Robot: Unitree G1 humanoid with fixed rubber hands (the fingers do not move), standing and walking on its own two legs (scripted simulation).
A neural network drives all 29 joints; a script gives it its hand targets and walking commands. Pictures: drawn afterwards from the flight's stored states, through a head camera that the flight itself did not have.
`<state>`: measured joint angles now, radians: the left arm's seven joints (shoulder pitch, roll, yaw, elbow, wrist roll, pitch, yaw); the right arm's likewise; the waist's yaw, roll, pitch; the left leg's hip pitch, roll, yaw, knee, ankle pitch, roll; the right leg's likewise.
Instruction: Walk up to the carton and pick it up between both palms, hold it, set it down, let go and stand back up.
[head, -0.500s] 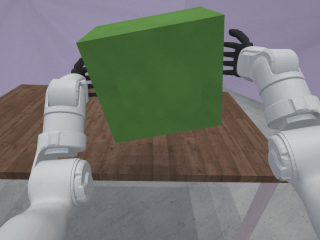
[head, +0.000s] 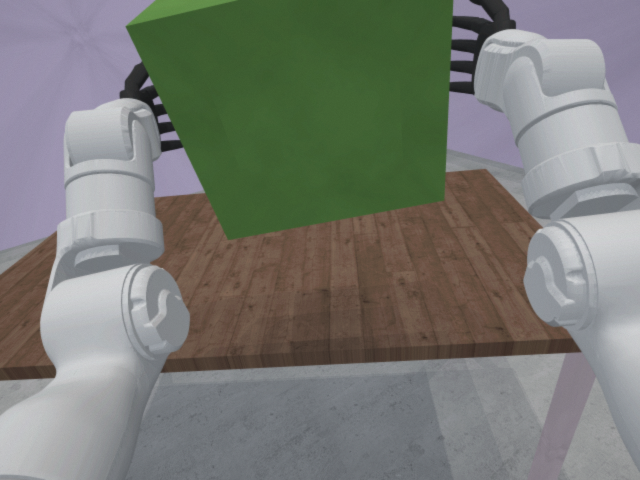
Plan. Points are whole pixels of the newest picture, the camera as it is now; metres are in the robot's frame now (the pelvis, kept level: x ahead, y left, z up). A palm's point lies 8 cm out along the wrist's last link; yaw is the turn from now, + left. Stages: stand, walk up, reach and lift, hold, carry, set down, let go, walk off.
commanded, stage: set down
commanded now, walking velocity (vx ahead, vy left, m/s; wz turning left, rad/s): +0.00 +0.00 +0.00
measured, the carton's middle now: (310, 95) +0.44 +0.00 +0.39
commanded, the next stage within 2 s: none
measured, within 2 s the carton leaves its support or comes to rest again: neither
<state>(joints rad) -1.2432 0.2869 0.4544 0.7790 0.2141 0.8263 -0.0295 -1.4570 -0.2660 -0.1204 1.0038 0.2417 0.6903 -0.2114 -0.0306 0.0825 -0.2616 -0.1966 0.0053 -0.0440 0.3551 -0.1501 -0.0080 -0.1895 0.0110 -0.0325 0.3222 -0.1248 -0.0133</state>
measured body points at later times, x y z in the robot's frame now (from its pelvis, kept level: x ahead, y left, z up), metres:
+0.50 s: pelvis +0.02 +0.00 +0.00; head -0.05 +0.06 +0.44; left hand +0.43 +0.21 +0.26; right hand +0.42 -0.14 +0.35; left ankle +0.03 +0.13 -0.75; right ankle +0.03 -0.11 -0.75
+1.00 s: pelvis +0.02 +0.01 +0.00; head -0.05 +0.02 +0.44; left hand +0.42 +0.19 +0.29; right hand +0.42 -0.18 +0.30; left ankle +0.03 +0.13 -0.75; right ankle +0.03 -0.11 -0.75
